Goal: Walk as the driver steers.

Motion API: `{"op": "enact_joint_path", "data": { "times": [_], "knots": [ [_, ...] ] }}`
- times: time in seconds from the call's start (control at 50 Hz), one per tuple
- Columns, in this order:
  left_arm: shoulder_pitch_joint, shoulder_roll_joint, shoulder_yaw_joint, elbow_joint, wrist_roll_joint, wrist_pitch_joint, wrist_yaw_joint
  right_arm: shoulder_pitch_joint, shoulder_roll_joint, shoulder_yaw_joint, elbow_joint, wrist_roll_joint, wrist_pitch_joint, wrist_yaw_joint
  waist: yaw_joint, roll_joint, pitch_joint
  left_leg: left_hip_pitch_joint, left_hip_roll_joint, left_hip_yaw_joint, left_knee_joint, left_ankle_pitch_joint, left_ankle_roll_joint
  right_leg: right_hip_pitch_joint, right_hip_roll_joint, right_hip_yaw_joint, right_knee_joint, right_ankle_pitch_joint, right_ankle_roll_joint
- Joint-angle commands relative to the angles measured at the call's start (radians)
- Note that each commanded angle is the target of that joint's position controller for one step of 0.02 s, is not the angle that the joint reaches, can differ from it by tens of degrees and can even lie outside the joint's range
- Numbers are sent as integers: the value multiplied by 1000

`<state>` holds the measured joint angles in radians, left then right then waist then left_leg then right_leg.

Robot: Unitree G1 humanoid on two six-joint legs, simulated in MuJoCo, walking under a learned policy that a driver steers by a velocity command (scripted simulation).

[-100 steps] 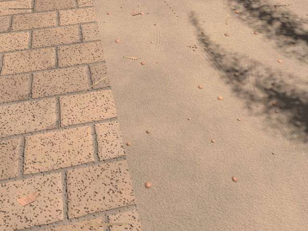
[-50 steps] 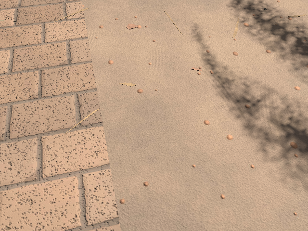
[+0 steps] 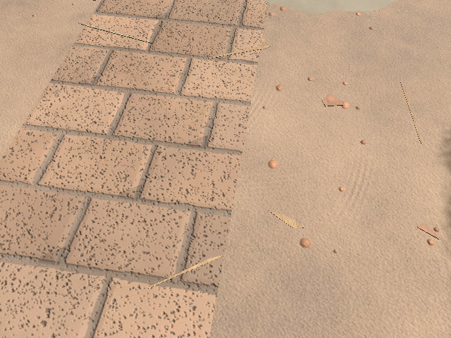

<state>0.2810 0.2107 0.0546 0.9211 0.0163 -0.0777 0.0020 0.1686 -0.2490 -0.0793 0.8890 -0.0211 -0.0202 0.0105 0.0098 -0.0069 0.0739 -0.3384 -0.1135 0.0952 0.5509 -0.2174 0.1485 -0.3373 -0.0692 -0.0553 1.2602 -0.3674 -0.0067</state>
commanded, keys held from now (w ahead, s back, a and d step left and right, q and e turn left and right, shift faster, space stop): w+q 0.46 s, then w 0.54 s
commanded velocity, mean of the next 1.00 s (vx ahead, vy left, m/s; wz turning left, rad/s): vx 0.50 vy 0.00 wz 0.40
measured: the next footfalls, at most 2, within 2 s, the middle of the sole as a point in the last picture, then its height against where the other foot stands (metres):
right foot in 0.44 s outside the picture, level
left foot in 0.92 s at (165, 294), level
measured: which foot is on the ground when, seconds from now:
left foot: down 0.00-0.46, up 0.48-0.90, down 0.92-1.00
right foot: up 0.00-0.42, down 0.44-0.94, up 0.96-1.00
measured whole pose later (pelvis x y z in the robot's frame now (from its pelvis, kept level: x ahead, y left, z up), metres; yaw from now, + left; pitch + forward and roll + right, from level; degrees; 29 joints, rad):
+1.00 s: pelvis +0.51 +0.09 +0.01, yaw +22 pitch +2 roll -1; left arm 0.41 0.24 0.04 0.91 0.01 -0.05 -0.02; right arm 0.09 -0.23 -0.01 0.74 -0.04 -0.07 0.02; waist 0.05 -0.01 0.03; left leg -0.41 -0.01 0.07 0.56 -0.18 0.07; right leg -0.21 -0.02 -0.04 0.89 -0.44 -0.04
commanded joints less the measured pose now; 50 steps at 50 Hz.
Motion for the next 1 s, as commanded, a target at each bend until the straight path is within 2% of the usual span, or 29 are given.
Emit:
{"op": "enact_joint_path", "data": {
  "times": [0.02, 0.06, 0.12, 0.2, 0.32, 0.36, 0.38, 0.4, 0.42, 0.44, 0.46, 0.48, 0.5, 0.52, 0.54, 0.56, 0.58, 0.62, 0.66, 0.7, 0.76, 0.84, 0.88, 0.9, 0.92, 0.94, 0.96, 0.98, 1.0],
  "knots": [
    [17, 101, 18, -85, 27, 2, -3, 73, -103, -21, -30, 18, -23, -19, 13, -31, -69, 231, 293, -399, -321, 312, 159, -255, -60, 85, -54, 60, 17],
    [10, 90, 17, -98, 36, 34, -11, 104, -114, -20, -25, 27, -45, -16, 25, -14, -76, 201, 254, -356, -324, 405, 153, -237, -56, 70, -112, 66, 42],
    [-100, 90, 13, -146, 33, 51, -17, 174, -145, -26, -20, 25, -49, -14, -6, 19, -51, 199, 223, -344, -342, 407, 125, -308, -52, 49, -226, 169, 66],
    [-254, 103, 10, -207, 28, 54, -21, 268, -146, -24, -17, 22, -43, -13, -66, 52, -35, 287, 215, -380, -333, 411, 84, -400, -30, 54, -382, 291, 70],
    [-420, 104, -11, -287, 17, 36, -31, 349, -154, -23, -21, 8, -37, -26, -119, 78, -19, 409, 228, -434, -260, 520, 84, -405, 35, 49, -582, 328, 42],
    [-413, 119, -12, -304, 11, 25, -30, 334, -169, -26, -30, 4, -38, -34, -102, 91, -19, 414, 241, -460, -228, 569, 66, -325, 52, 61, -658, 312, 18],
    [-362, 132, -9, -296, 9, 21, -26, 301, -180, -28, -40, 4, -39, -36, -70, 97, -28, 383, 238, -459, -201, 615, 45, -226, 67, 62, -702, 287, 3],
    [-269, 153, -1, -271, 7, 16, -18, 258, -195, -31, -54, 4, -42, -34, -23, 100, -61, 335, 221, -446, -132, 729, 18, -73, 97, 55, -732, 244, -16],
    [-138, 184, 13, -233, 5, 7, -6, 237, -207, -34, -59, 6, -48, -25, 33, 78, -132, 309, 185, -430, 10, 802, -4, 98, 118, 43, -765, 240, -35],
    [14, 216, 25, -206, 15, -6, 9, 218, -191, -30, -70, 16, -57, -14, 110, 41, -225, 190, 128, -399, 222, 670, -24, 338, 35, 110, -801, 248, -66],
    [139, 303, 43, -211, 45, -6, 26, 261, -86, -4, -111, 42, -63, -9, 122, -121, -387, -8, 39, -300, 534, 199, -53, 595, -251, 421, -821, 87, -124],
    [78, 328, 51, -213, 38, 9, 18, 352, -95, -3, -129, 40, -57, -12, 31, -315, -445, -202, -49, -231, 718, -325, -61, 629, -394, 853, -958, 84, -230],
    [-5, 233, 37, -229, 23, 18, 10, 343, -137, -7, -88, 5, -41, -19, 1, -142, -287, -263, 40, -237, 795, -245, -60, 478, -361, 786, -967, -35, -241],
    [-56, 147, 16, -230, 15, 17, 4, 273, -127, -3, -86, -8, -36, -9, 3, -25, -158, -258, 73, -223, 761, -166, -66, 335, -300, 616, -987, -23, -225],
    [-70, 114, 6, -217, 20, 13, 0, 237, -103, 2, -93, -9, -34, -2, -9, -4, -92, -239, 100, -217, 697, -132, -69, 240, -242, 487, -1019, 52, -195],
    [-54, 113, 3, -195, 20, 5, 1, 218, -92, 5, -104, -17, -27, 7, -19, -52, -67, -221, 119, -217, 650, -123, -74, 190, -204, 403, -1039, 137, -181],
    [-40, 119, 3, -177, 17, -4, -2, 221, -83, 8, -101, -21, -17, 15, -27, -76, -60, -196, 121, -210, 634, -118, -79, 157, -176, 339, -1052, 219, -173],
    [1, 132, 7, -149, 7, -27, -13, 215, -77, 11, -109, -21, -8, 22, -36, -90, -79, -202, 113, -208, 602, -103, -83, 163, -172, 279, -1061, 364, -187],
    [22, 145, 11, -131, 1, -37, -19, 147, -73, 16, -134, -23, -6, 28, -33, -84, -66, -266, 127, -203, 545, -56, -93, 182, -175, 230, -1094, 381, -199],
    [39, 146, 11, -117, 1, -35, -20, 56, -67, 27, -166, -24, -10, 36, -21, -78, -44, -304, 151, -172, 436, 11, -108, 189, -159, 175, -1125, 367, -197],
    [68, 153, 12, -96, -5, -29, -24, -68, -35, 51, -202, -20, -18, 48, 6, -84, -31, -227, 175, -85, 225, 114, -121, 161, -116, 90, -1136, 398, -175],
    [143, 193, 22, -63, -4, -19, -24, -152, -53, 55, -229, -13, -24, 42, 35, -90, -32, -149, 154, -32, 75, 85, -107, 233, -153, 93, -1089, 475, -159],
    [152, 206, 25, -50, -2, -8, -20, -133, -66, 50, -229, -16, -30, 33, 20, -95, -39, -93, 131, -17, 19, 28, -82, 277, -173, 95, -1025, 555, -149],
    [147, 207, 24, -45, -6, -2, -18, -68, -70, 45, -207, -22, -36, 28, -16, -83, -65, 7, 104, -5, -43, 31, -66, 279, -159, 71, -934, 659, -135],
    [159, 185, 16, -39, -8, 2, -17, 64, -95, 32, -158, -34, -47, 18, -67, -37, -138, 189, 89, -16, -95, 36, -42, 241, -112, 26, -758, 718, -114],
    [135, 149, 2, -74, -11, 0, -16, 245, -163, 11, -123, -54, -55, 5, -146, 54, -263, 424, 265, -213, -127, -69, 11, 91, -66, -18, -498, 512, -84],
    [196, 56, -19, -122, -24, -2, -21, 303, -272, -16, -113, -50, -49, -7, -117, 302, -338, 628, 531, -668, -251, -152, 119, -246, 99, -68, -178, -87, -42],
    [152, 164, 10, -107, 4, 11, -9, 281, -240, -15, -112, -7, -40, -9, -121, 179, -291, 567, 525, -723, -276, -111, 137, -340, 74, 57, -61, -149, -56],
    [98, 159, 12, -119, 2, 10, -14, 208, -180, 2, -115, -1, -41, -8, -85, 119, -179, 479, 473, -572, -270, -40, 119, -371, 28, 85, -52, -71, -66]
  ]
}}
Velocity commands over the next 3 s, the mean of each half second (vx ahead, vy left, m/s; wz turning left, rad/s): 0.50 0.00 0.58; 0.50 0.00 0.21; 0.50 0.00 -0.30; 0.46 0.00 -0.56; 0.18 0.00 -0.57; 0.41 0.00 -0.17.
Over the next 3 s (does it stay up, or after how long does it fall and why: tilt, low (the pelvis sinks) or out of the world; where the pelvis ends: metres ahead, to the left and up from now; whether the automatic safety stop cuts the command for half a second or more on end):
stays up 1.31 0.11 0.00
